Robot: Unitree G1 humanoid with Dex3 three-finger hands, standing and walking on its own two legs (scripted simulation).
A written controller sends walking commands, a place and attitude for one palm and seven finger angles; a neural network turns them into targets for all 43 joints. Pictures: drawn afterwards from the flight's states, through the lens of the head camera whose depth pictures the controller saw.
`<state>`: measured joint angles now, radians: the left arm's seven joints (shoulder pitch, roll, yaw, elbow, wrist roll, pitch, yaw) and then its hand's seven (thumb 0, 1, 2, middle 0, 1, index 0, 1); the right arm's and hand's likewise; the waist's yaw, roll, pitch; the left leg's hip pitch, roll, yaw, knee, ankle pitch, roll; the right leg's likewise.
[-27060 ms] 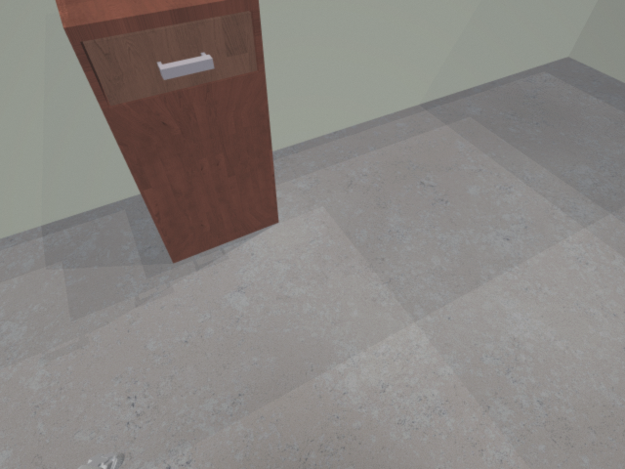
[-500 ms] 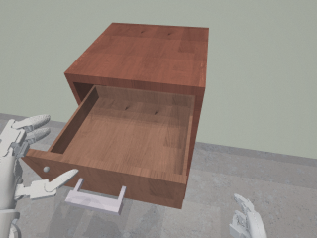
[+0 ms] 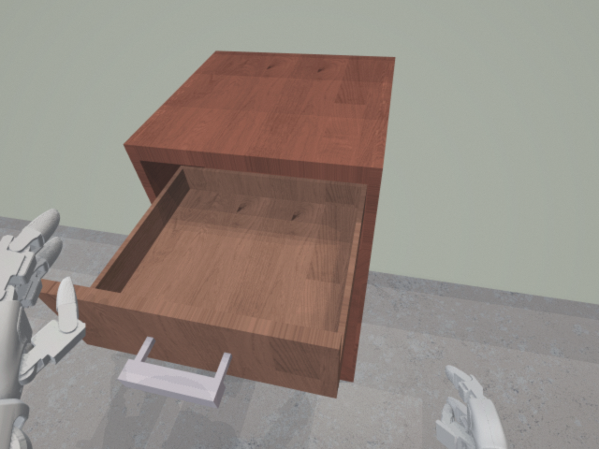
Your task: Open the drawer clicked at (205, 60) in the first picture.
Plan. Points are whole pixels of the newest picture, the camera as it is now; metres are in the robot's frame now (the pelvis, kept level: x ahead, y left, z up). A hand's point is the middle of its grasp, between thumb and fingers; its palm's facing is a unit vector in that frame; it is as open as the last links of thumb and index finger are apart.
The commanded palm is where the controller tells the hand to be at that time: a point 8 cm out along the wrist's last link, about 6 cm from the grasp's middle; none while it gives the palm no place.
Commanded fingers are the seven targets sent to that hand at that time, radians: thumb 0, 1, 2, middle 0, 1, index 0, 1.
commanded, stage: step back with the hand held close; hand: left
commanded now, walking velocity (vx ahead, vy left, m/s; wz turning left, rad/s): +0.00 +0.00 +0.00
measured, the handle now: (179, 367) +0.22 +0.20 +0.00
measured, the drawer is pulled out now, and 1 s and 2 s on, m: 0.29 0.29 0.29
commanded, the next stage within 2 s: stop stepping back and stand still in 1.40 s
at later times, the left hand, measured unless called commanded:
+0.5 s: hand (65, 346) +0.17 +0.24 +0.16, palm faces +0.26 -0.80 -0.54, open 7.4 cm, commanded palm +0.10 +0.29 +0.19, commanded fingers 0.00 0.90 0.90 -0.20 -0.30 -0.20 -0.30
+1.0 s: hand out of the picture +0.11 +0.26 +0.18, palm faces +0.38 -0.79 -0.49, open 7.4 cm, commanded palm +0.05 +0.30 +0.19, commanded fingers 0.00 0.90 0.90 -0.20 -0.30 -0.20 -0.30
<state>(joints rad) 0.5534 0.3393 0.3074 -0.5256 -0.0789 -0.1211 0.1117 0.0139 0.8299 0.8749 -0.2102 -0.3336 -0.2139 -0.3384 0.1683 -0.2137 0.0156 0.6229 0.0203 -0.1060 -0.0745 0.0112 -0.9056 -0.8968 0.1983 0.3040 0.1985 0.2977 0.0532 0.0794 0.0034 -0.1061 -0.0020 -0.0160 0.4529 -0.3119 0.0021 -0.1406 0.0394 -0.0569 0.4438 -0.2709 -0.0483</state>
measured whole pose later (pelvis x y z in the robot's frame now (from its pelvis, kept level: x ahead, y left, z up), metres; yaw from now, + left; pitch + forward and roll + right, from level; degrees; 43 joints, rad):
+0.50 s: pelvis -0.04 +0.02 +0.00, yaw -1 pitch +2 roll +0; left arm 0.66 0.43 0.40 -0.61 -0.05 -0.19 0.12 0.02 0.88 0.90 -0.21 -0.30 -0.21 -0.30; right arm 0.17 -0.23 -0.03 0.55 0.04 -0.02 -0.07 0.01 -0.91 -0.90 0.20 0.30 0.20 0.30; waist -0.03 0.01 0.04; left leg -0.27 -0.03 0.02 0.52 -0.28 0.03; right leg -0.32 0.01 -0.03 0.53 -0.24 -0.03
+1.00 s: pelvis -0.09 +0.03 -0.01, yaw -1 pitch +2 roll +0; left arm 0.62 0.42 0.44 -0.65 -0.04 -0.24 0.17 0.02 0.88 0.90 -0.21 -0.30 -0.21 -0.30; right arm 0.21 -0.19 0.01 0.56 0.00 -0.10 -0.06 0.01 -0.90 -0.90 0.20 0.30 0.20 0.30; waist -0.01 -0.02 0.01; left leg -0.41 -0.03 0.02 0.61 -0.24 0.04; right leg -0.39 0.00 -0.01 0.68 -0.29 0.00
